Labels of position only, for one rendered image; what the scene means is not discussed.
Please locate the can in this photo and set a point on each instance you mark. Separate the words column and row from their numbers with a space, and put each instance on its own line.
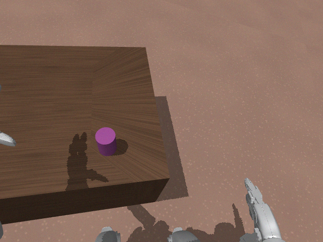
column 106, row 141

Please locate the left robot hand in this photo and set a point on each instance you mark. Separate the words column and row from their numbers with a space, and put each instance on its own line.
column 6, row 139

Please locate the right robot hand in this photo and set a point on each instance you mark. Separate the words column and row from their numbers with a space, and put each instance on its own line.
column 265, row 224

